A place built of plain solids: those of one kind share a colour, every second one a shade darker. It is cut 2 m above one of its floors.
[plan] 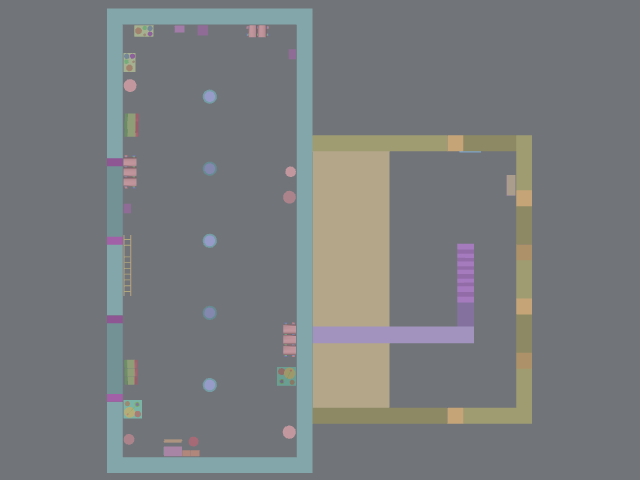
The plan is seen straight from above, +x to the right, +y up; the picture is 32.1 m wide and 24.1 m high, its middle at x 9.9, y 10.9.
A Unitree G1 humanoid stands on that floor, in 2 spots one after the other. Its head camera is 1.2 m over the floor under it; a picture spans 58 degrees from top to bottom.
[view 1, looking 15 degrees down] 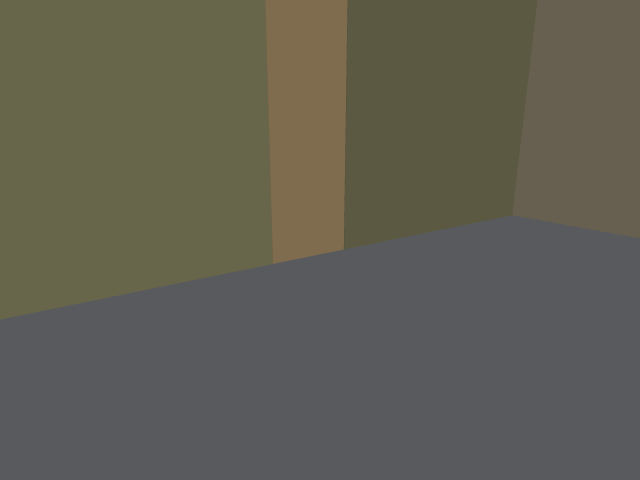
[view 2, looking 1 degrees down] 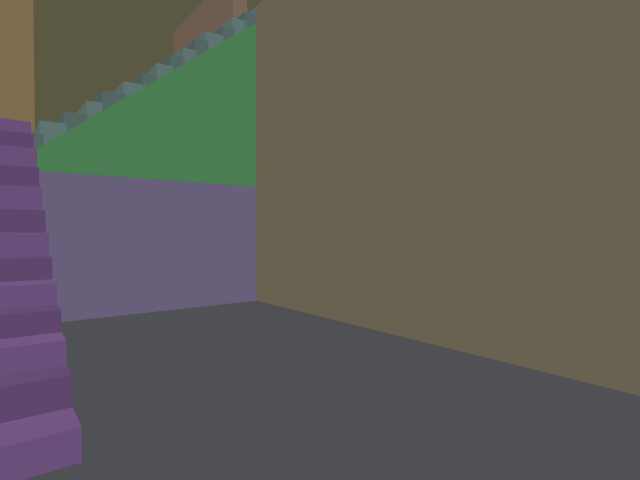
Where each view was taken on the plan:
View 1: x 18.85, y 5.71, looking -125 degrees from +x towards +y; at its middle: wall_vestibule_under_light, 4.09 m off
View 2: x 17.19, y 13.24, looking -128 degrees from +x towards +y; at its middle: floor_gallery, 6.17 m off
